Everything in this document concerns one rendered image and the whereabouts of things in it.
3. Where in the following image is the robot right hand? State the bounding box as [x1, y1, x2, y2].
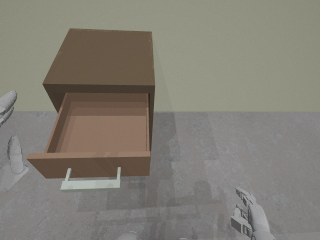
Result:
[231, 187, 271, 238]

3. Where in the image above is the robot left hand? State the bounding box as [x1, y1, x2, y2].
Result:
[0, 90, 29, 191]

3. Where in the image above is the left robot shin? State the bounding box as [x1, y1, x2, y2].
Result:
[128, 231, 138, 236]

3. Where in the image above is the cabinet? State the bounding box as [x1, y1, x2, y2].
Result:
[42, 28, 155, 163]

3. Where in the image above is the robot right forearm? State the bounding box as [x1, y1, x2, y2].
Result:
[251, 230, 276, 240]

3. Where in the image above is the handle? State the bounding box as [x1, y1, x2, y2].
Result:
[60, 167, 121, 193]

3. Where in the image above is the drawer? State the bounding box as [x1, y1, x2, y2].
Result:
[26, 92, 151, 179]

